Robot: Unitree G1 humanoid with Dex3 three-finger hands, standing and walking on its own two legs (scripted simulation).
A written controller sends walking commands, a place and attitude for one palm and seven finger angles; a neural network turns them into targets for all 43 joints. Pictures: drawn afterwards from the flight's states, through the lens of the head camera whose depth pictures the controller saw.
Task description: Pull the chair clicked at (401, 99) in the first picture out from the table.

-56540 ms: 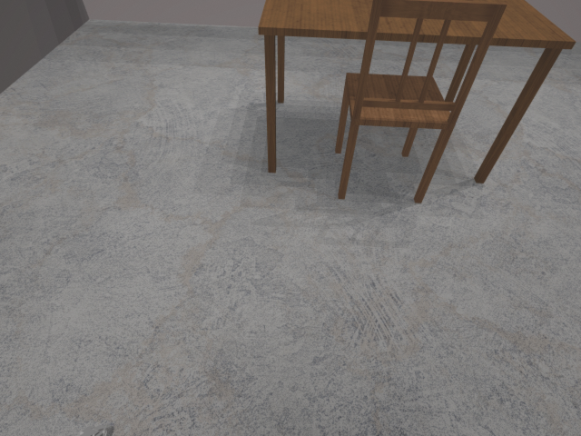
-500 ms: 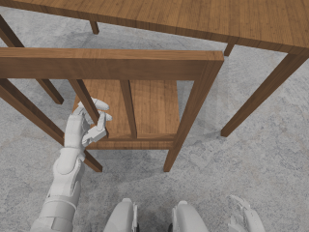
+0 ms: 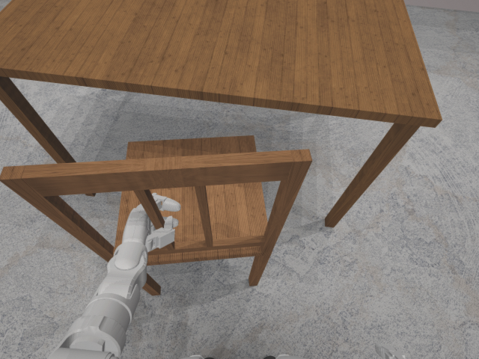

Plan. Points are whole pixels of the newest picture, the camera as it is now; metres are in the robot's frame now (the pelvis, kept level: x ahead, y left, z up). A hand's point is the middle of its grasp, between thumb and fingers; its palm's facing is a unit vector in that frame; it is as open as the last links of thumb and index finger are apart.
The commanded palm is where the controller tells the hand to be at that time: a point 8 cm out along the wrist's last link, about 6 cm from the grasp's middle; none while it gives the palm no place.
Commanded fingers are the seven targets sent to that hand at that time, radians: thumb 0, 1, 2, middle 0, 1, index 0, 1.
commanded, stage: step backward, pulling the chair out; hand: left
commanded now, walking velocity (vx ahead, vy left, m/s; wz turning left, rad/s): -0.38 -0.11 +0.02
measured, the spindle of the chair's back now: (158, 222) +0.36 +0.16 -0.08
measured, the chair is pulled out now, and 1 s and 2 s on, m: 0.17 0.32 0.44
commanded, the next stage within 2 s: none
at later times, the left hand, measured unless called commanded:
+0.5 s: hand (178, 274) +0.26 +0.11 -0.07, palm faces -0.01 -0.99 -0.15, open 4.9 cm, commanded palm +0.24 +0.16 -0.07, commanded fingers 0.00 0.90 0.90 -0.50 -1.45 -0.50 -1.45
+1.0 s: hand (178, 317) +0.19 +0.10 -0.07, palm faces +0.05 -0.98 -0.19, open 5.0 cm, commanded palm +0.18 +0.15 -0.07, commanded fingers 0.00 0.90 0.90 -0.50 -1.45 -0.50 -1.45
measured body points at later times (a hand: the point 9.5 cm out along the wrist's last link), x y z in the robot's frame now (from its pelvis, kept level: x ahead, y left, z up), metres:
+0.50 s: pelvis -0.06 -0.01 +0.00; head +0.01 -0.02 +0.44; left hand +0.26 +0.16 -0.06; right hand +0.04 -0.29 -0.12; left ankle -0.02 +0.08 -0.74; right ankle -0.01 -0.13 -0.74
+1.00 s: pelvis -0.13 -0.03 -0.01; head -0.06 -0.06 +0.44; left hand +0.19 +0.15 -0.06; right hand -0.04 -0.30 -0.14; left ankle -0.10 +0.10 -0.72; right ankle -0.08 -0.16 -0.74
